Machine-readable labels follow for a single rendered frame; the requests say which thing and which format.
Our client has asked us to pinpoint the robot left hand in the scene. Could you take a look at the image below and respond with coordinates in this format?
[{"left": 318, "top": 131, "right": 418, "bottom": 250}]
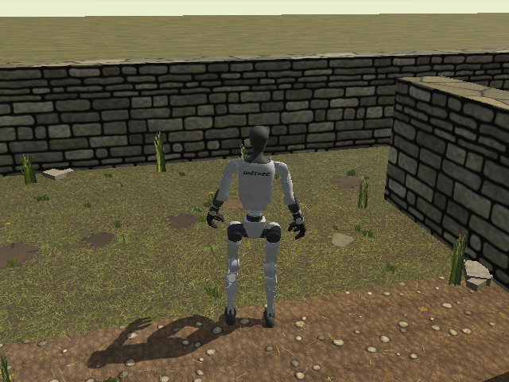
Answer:
[{"left": 206, "top": 212, "right": 224, "bottom": 228}]

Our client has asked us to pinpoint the robot right forearm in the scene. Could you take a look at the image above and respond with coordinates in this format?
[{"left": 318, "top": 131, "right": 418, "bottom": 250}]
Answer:
[{"left": 288, "top": 193, "right": 304, "bottom": 224}]

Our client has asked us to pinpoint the left robot thigh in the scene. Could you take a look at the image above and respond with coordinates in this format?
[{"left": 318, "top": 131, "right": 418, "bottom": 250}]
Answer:
[{"left": 227, "top": 221, "right": 243, "bottom": 272}]

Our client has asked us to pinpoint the robot right upper arm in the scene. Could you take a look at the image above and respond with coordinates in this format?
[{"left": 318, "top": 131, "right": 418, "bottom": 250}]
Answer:
[{"left": 274, "top": 162, "right": 296, "bottom": 205}]

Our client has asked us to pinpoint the robot left forearm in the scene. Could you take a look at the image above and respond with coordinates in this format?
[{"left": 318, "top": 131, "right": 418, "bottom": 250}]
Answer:
[{"left": 208, "top": 189, "right": 223, "bottom": 216}]

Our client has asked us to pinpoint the robot left shin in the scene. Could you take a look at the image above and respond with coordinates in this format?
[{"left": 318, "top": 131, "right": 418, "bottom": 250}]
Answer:
[{"left": 226, "top": 259, "right": 238, "bottom": 314}]

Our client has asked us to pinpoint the robot left upper arm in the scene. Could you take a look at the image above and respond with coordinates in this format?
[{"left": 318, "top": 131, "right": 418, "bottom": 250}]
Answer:
[{"left": 216, "top": 159, "right": 241, "bottom": 202}]

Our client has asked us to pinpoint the robot right hand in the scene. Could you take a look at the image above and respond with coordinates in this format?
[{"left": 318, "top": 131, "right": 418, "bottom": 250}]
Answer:
[{"left": 288, "top": 221, "right": 306, "bottom": 240}]

